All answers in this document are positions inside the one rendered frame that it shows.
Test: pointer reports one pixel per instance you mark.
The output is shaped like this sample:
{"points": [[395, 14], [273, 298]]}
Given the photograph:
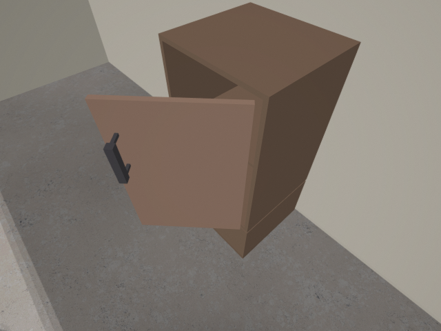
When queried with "handle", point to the handle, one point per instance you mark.
{"points": [[112, 153]]}

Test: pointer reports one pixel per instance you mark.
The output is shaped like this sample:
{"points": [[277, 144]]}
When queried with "cupboard door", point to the cupboard door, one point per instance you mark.
{"points": [[188, 156]]}

